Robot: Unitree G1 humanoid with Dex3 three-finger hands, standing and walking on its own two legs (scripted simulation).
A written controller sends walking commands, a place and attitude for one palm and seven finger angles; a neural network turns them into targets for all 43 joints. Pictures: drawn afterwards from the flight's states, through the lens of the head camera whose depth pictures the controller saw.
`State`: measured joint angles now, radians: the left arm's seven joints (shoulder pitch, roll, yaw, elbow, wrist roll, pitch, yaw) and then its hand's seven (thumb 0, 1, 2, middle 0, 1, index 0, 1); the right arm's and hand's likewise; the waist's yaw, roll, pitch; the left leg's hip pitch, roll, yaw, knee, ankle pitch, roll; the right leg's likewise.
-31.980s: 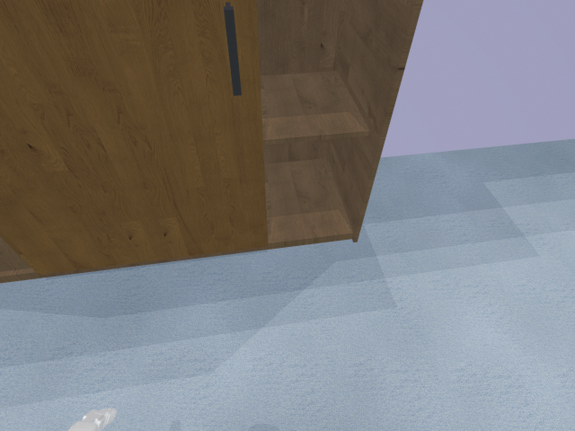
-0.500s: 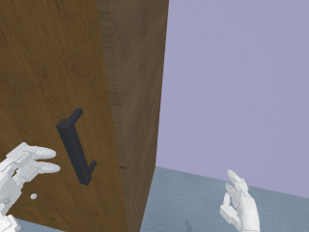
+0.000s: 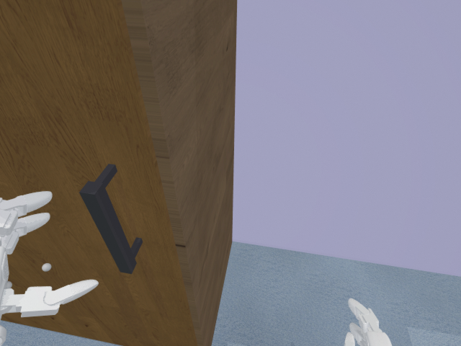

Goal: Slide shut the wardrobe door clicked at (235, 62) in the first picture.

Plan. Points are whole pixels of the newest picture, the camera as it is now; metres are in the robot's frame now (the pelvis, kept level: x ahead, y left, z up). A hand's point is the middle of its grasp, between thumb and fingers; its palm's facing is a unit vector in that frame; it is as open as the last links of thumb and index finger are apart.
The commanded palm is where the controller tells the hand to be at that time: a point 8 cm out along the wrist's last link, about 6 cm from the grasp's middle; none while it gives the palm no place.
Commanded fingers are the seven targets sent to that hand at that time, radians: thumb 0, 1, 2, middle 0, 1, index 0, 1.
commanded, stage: draw the hand back to the body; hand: left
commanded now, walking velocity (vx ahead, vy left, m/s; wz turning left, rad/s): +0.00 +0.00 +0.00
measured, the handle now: (119, 223) +0.24 +0.21 +0.13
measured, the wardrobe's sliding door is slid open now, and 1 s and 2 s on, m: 0.00 0.00 0.00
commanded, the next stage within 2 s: step back with the hand held close in 0.76 s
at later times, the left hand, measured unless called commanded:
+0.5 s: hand (63, 237) +0.19 +0.25 +0.17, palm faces +0.47 -0.79 -0.40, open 11.0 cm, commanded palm +0.15 +0.29 +0.20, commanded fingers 0.00 0.90 0.90 -0.20 -0.30 -0.20 -0.30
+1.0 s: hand (54, 217) +0.20 +0.27 +0.19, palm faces +0.56 -0.74 -0.36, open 7.5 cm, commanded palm +0.16 +0.29 +0.20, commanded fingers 0.00 0.90 0.90 -0.20 -0.30 -0.20 -0.30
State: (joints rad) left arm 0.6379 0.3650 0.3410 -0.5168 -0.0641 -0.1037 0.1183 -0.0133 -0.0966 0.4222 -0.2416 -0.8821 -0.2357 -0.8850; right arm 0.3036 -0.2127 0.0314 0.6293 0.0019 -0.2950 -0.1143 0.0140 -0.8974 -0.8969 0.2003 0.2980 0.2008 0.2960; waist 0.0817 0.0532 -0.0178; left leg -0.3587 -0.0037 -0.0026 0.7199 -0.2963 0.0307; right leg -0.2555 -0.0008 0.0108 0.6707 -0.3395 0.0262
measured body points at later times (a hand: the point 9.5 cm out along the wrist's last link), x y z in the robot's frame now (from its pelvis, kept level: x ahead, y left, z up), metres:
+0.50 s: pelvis +0.02 -0.01 +0.02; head +0.00 -0.02 +0.46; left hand +0.16 +0.29 +0.19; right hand +0.24 -0.22 -0.05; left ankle +0.07 +0.09 -0.72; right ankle +0.02 -0.15 -0.72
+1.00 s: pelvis +0.02 -0.02 +0.02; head +0.02 -0.02 +0.47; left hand +0.17 +0.31 +0.21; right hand +0.22 -0.23 -0.06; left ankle +0.07 +0.09 -0.72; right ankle +0.02 -0.15 -0.72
